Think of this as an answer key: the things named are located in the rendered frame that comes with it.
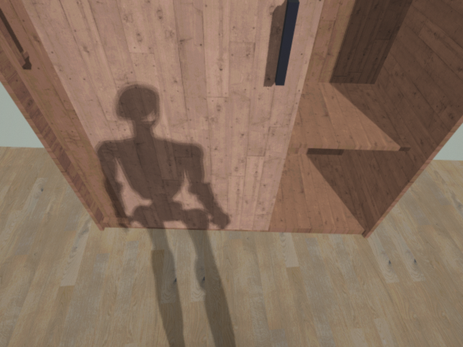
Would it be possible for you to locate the handle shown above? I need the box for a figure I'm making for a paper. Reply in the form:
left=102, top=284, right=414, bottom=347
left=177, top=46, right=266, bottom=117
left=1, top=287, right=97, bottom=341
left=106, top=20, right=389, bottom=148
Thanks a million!
left=0, top=18, right=25, bottom=67
left=275, top=0, right=300, bottom=85

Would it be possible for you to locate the wardrobe door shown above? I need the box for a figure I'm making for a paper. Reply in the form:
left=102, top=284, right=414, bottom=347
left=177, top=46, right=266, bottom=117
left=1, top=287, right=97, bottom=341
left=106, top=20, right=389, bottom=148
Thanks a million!
left=22, top=0, right=324, bottom=231
left=0, top=0, right=127, bottom=218

